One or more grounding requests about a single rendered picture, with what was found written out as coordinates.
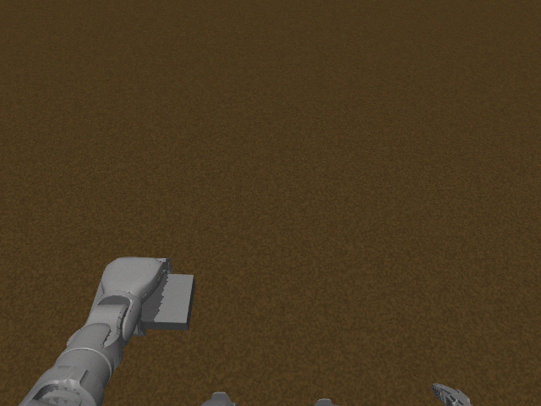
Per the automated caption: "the left robot arm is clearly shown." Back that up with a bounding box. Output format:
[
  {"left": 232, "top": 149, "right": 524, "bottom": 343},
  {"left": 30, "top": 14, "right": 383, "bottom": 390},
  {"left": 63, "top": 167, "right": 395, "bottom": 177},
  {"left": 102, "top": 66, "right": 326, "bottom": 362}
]
[{"left": 19, "top": 291, "right": 142, "bottom": 406}]

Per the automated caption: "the small box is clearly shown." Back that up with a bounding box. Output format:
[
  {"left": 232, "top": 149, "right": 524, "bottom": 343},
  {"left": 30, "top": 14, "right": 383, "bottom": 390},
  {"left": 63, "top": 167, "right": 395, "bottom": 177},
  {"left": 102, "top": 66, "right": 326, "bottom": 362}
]
[{"left": 90, "top": 274, "right": 195, "bottom": 331}]

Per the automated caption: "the left robot hand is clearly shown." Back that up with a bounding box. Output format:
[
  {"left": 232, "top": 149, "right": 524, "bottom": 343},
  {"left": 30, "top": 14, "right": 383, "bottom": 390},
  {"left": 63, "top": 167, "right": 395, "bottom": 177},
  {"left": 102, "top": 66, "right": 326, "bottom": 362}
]
[{"left": 101, "top": 256, "right": 172, "bottom": 337}]

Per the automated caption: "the right robot hand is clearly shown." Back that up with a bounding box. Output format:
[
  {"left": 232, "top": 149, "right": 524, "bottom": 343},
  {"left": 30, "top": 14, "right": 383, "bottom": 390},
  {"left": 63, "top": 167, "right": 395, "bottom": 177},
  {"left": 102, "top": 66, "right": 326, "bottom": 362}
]
[{"left": 432, "top": 383, "right": 472, "bottom": 406}]

